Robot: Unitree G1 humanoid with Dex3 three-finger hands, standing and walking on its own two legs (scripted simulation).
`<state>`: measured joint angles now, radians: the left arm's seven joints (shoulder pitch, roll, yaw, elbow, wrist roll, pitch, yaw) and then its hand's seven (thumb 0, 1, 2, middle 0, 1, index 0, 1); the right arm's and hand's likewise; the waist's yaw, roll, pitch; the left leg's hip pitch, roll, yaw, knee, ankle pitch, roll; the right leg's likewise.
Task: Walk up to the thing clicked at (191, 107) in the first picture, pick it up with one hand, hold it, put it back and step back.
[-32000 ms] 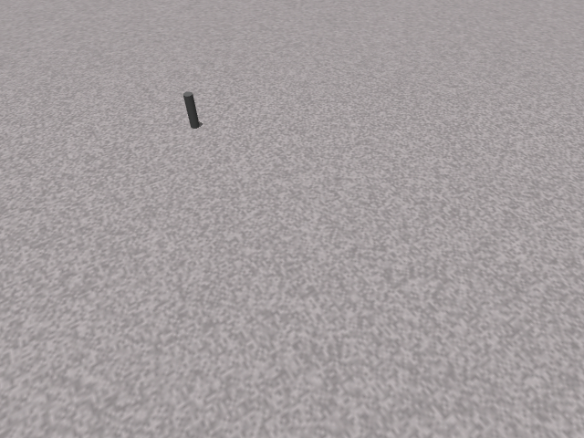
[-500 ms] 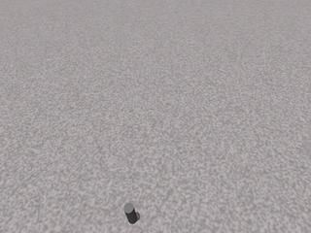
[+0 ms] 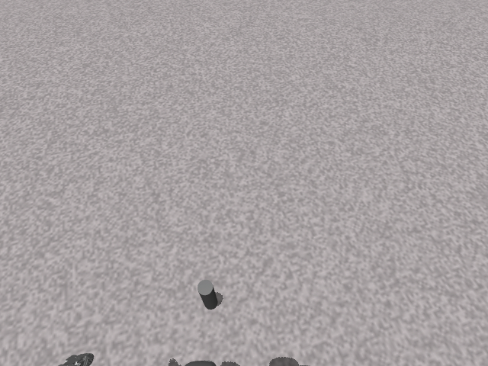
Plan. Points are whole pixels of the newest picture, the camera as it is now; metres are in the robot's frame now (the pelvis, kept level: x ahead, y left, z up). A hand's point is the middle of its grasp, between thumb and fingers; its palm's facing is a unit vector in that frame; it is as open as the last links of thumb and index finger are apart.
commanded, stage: step back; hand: left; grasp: from the side
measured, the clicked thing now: (208, 295) +0.40 +0.15 -0.67
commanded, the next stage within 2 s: none
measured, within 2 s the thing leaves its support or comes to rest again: neither
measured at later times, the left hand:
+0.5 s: hand out of the picture +0.06 +0.29 -0.16, palm faces -0.09 -0.92 -0.38, open 7.4 cm
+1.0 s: hand out of the picture -0.08 +0.33 -0.16, palm faces -0.02 -0.94 -0.33, open 7.4 cm
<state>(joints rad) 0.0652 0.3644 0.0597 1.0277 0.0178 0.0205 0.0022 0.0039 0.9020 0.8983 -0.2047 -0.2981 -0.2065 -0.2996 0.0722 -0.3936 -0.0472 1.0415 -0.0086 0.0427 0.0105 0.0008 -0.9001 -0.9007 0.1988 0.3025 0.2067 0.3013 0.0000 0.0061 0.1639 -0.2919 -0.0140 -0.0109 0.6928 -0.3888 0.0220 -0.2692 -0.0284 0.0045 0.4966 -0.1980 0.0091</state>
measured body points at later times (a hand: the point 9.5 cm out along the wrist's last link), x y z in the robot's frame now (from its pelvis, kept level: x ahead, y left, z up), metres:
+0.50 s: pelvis -0.07 +0.04 -0.02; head -0.01 +0.03 +0.43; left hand +0.06 +0.34 -0.14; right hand +0.00 -0.27 -0.14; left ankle -0.05 +0.12 -0.74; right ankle -0.07 -0.07 -0.74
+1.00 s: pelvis -0.20 +0.07 +0.00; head -0.15 +0.11 +0.44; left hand -0.08 +0.38 -0.14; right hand -0.13 -0.24 -0.10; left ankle -0.19 +0.18 -0.74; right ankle -0.19 -0.08 -0.65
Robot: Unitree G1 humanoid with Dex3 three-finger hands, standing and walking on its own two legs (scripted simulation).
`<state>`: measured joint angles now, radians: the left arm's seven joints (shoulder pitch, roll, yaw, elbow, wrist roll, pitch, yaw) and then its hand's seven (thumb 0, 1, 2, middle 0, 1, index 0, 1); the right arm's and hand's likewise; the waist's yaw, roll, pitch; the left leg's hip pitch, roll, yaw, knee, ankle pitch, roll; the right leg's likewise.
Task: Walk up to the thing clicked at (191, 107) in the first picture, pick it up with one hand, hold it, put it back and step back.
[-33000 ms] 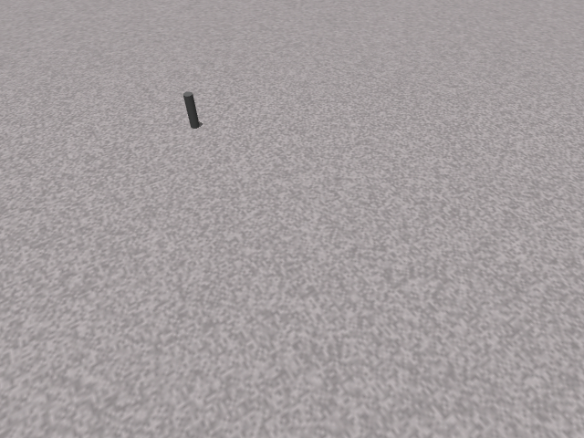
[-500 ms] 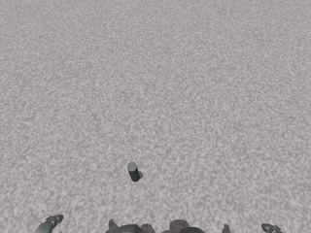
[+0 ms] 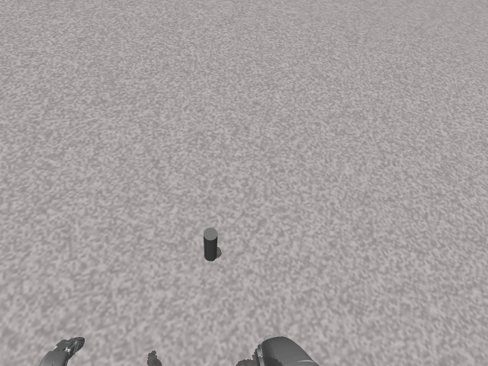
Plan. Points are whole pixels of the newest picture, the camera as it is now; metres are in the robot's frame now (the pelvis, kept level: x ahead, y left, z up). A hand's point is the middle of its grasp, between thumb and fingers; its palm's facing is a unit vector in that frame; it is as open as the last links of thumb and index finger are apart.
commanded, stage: step back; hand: left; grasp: from the side
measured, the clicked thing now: (210, 245) +0.60 +0.09 -0.67
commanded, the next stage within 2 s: none
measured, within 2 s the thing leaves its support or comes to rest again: neither
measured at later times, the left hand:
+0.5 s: hand out of the picture -0.05 +0.21 -0.13, palm faces -0.05 -0.91 -0.41, open 7.4 cm
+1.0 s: hand out of the picture -0.25 +0.19 -0.17, palm faces -0.05 -0.93 -0.37, open 7.4 cm
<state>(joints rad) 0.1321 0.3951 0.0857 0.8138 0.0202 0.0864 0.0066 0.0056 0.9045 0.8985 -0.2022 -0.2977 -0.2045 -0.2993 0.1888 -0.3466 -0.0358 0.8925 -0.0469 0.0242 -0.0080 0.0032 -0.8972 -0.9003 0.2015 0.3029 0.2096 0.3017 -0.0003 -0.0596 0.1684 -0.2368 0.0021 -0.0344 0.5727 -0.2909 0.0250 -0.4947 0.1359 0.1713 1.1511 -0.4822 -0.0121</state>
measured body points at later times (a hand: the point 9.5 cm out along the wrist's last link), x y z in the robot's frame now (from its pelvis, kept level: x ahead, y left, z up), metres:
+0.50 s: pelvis -0.16 -0.05 +0.00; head -0.12 -0.07 +0.44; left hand -0.05 +0.26 -0.10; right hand -0.09 -0.38 -0.13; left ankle -0.17 +0.10 -0.66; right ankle -0.12 -0.16 -0.73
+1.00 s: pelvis -0.34 -0.08 -0.02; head -0.28 -0.06 +0.43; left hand -0.25 +0.24 -0.15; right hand -0.20 -0.40 -0.10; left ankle -0.24 +0.06 -0.73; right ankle -0.39 -0.23 -0.71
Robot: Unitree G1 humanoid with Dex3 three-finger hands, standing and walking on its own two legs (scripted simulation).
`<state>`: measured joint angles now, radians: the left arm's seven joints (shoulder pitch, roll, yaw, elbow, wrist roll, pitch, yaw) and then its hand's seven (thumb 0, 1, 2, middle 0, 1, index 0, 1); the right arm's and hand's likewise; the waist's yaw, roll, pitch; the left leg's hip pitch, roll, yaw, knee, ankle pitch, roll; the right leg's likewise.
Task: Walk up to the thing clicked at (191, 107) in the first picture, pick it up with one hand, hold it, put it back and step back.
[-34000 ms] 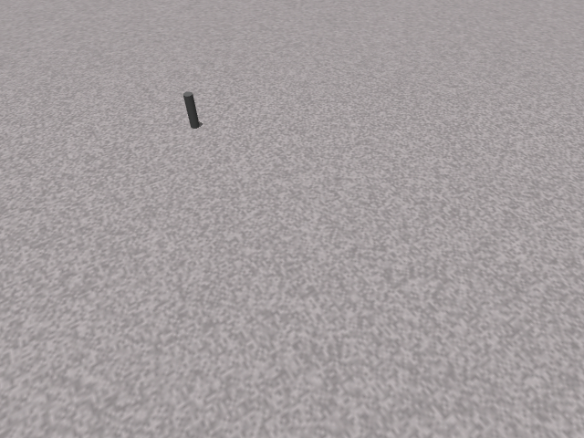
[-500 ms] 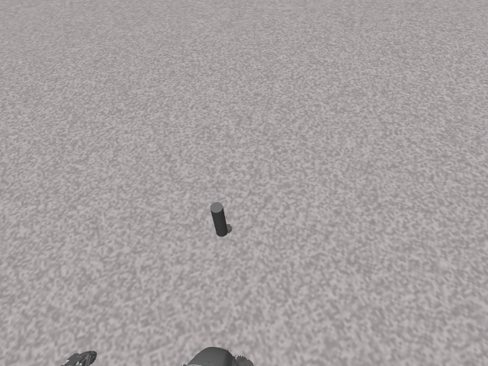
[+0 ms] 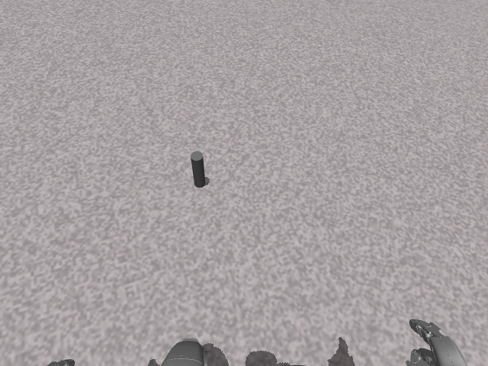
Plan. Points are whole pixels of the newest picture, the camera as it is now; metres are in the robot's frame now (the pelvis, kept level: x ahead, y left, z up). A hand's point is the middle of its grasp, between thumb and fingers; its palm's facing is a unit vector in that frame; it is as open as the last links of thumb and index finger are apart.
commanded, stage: step back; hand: left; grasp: from the side
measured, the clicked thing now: (198, 170) +0.92 +0.23 -0.65
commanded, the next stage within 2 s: stand in 1.20 s
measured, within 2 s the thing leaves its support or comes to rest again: neither
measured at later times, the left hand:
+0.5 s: hand out of the picture -0.03 +0.27 -0.13, palm faces +0.09 -0.92 -0.39, open 7.4 cm
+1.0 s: hand out of the picture +0.02 +0.25 -0.14, palm faces +0.14 -0.92 -0.37, open 7.4 cm
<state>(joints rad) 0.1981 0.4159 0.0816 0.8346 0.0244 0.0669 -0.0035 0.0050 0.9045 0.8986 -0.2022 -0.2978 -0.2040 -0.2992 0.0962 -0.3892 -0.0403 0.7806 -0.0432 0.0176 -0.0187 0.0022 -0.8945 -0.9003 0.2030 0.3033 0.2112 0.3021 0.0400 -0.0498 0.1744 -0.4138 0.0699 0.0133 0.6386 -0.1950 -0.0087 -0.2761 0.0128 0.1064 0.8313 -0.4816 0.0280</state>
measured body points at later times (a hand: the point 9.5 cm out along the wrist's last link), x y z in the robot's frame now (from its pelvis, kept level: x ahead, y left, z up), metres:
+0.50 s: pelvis -0.08 -0.01 +0.01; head -0.07 -0.01 +0.46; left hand -0.04 +0.32 -0.11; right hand -0.02 -0.32 -0.11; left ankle -0.09 +0.10 -0.72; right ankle -0.05 -0.14 -0.69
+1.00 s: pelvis -0.03 -0.02 +0.01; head +0.00 -0.02 +0.45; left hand +0.01 +0.30 -0.11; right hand +0.09 -0.32 -0.12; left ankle -0.01 +0.12 -0.72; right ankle -0.01 -0.14 -0.72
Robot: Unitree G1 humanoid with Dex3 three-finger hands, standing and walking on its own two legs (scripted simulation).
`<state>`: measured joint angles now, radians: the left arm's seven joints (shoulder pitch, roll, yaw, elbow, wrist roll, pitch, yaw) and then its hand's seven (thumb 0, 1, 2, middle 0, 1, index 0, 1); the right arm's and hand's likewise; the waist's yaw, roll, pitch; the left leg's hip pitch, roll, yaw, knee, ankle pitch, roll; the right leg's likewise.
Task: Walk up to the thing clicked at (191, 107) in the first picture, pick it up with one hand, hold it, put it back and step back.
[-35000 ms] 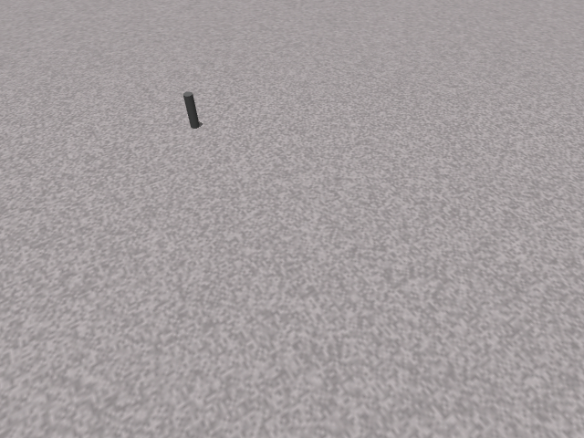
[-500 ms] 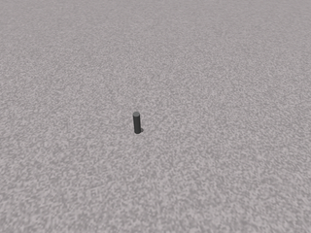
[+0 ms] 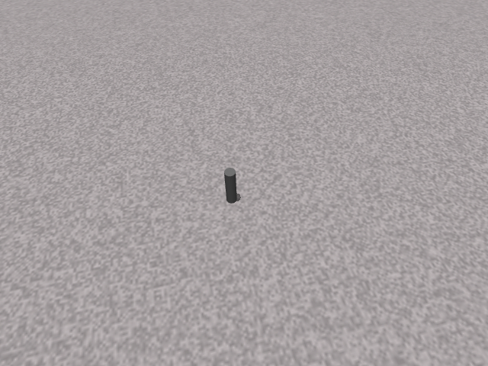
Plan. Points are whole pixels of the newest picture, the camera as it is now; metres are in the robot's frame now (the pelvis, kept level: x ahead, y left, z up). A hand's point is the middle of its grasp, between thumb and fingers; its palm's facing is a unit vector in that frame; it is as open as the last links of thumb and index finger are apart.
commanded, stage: step back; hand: left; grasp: from the side
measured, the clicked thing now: (230, 186) +0.97 +0.13 -0.65
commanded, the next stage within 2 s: stand in 0.20 s
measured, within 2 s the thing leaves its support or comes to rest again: neither
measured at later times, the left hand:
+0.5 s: hand out of the picture +0.10 +0.26 -0.13, palm faces -0.04 -0.94 -0.33, open 7.4 cm
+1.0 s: hand out of the picture +0.08 +0.25 -0.13, palm faces -0.07 -0.94 -0.34, open 7.4 cm
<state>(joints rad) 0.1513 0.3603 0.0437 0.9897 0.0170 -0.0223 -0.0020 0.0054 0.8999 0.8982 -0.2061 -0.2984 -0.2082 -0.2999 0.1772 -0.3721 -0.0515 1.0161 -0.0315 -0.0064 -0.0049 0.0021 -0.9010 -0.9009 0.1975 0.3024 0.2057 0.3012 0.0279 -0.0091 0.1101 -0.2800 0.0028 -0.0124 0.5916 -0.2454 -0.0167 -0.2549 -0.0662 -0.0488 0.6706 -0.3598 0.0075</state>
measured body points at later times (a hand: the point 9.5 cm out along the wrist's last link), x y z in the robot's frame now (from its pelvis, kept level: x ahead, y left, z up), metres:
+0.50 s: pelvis +0.01 +0.01 +0.02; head +0.01 +0.01 +0.47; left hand +0.10 +0.31 -0.11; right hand +0.11 -0.29 -0.10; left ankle +0.04 +0.14 -0.72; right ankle +0.00 -0.12 -0.72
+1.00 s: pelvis +0.00 +0.00 +0.02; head +0.01 +0.00 +0.47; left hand +0.09 +0.30 -0.11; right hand +0.06 -0.30 -0.11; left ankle +0.04 +0.14 -0.72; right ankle +0.00 -0.12 -0.72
